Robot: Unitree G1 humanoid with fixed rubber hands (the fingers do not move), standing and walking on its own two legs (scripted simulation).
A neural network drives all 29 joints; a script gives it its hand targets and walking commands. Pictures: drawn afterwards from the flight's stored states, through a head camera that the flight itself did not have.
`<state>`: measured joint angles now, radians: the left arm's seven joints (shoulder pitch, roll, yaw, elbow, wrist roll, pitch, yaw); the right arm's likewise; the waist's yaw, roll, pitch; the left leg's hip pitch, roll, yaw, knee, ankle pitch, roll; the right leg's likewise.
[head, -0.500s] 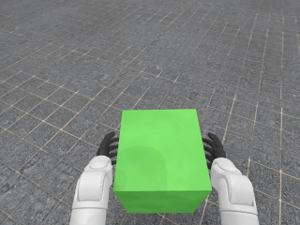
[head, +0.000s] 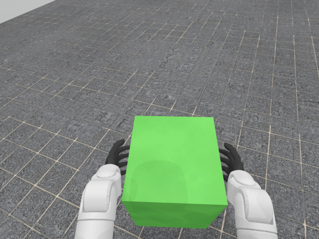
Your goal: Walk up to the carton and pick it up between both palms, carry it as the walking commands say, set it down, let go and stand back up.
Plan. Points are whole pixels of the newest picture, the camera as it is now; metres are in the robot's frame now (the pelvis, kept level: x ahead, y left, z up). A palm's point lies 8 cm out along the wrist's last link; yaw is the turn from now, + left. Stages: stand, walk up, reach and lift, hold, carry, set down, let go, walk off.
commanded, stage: carry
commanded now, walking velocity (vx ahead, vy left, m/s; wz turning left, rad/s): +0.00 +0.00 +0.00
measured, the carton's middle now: (172, 175) +0.30 -0.04 -0.02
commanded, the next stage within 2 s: none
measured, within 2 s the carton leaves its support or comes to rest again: neither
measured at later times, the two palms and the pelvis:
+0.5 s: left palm (117, 86) +0.67 +0.11 +0.03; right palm (192, 85) +0.64 -0.18 +0.02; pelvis +0.38 +0.00 -0.02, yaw -2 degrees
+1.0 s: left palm (116, 41) +1.06 +0.13 +0.04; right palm (172, 38) +1.04 -0.16 +0.03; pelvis +0.77 +0.01 +0.00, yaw -4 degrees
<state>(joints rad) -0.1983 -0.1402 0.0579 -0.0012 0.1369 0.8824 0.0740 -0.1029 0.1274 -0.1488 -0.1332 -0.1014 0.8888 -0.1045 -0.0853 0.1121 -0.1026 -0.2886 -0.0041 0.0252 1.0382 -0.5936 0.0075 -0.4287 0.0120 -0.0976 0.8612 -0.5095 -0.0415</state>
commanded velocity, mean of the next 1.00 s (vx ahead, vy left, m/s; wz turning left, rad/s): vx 0.00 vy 0.00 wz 0.00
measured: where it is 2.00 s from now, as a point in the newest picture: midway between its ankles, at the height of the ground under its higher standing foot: (152, 109)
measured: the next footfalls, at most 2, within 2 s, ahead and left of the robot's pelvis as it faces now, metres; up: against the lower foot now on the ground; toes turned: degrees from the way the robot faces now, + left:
left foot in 0.18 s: +0.22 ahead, +0.08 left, +0.00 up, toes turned +3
right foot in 0.46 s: +0.45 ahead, -0.09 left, +0.00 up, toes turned -6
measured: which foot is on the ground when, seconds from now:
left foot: up 0.00-0.16, down 0.18-0.48, up 0.50-0.74, down 0.76-1.00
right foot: down 0.00-0.22, up 0.24-0.44, down 0.46-0.78, up 0.80-1.00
